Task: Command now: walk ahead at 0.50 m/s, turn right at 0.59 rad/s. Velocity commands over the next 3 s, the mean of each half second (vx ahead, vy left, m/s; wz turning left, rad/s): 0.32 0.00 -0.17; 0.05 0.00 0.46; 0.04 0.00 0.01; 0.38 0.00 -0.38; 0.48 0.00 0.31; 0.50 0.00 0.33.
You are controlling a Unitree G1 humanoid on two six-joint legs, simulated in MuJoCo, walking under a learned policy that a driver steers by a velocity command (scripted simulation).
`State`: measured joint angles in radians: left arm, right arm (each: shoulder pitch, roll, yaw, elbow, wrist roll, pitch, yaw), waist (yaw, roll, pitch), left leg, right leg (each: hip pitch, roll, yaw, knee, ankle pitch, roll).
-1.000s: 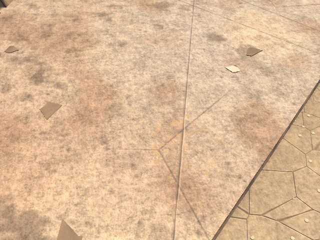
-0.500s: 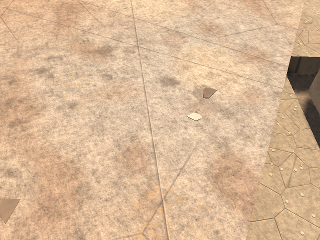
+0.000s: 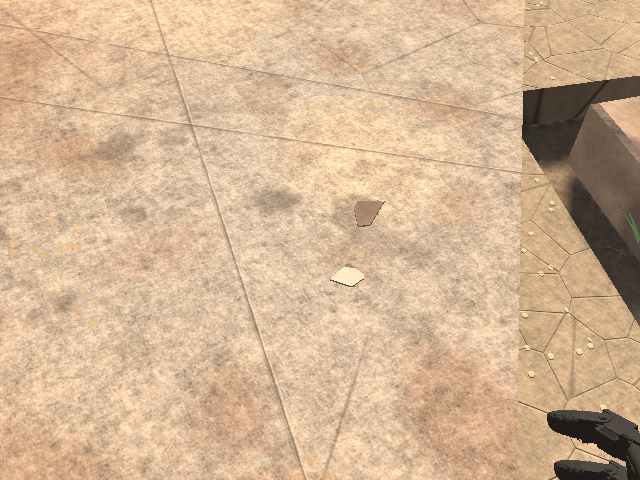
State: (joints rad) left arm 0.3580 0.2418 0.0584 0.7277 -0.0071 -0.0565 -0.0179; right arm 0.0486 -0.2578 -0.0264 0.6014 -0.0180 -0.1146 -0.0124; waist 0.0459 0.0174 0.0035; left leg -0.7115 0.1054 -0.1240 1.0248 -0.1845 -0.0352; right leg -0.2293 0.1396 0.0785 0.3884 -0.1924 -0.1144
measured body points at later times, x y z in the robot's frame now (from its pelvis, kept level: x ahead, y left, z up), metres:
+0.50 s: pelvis +0.19 +0.08 +0.00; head +0.23 +0.08 +0.45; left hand +0.43 +0.29 -0.09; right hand +0.26 -0.20 -0.12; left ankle +0.23 +0.18 -0.74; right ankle +0.24 -0.06 -0.72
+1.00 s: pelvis +0.21 +0.12 -0.01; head +0.24 +0.15 +0.43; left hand +0.29 +0.43 -0.13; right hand +0.44 -0.10 -0.09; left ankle +0.21 +0.22 -0.74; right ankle +0.24 -0.04 -0.70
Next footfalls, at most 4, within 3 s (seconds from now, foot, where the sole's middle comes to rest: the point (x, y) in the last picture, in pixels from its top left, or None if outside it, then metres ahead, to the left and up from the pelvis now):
0.18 left None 0.27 0.17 -0.78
0.56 right None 0.29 -0.04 -0.78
0.92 left None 0.25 0.23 -0.78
1.32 right None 0.29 0.00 -0.78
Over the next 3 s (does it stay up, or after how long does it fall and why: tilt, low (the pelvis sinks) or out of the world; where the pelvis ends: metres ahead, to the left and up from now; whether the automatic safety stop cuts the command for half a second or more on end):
stays up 0.99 0.05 0.01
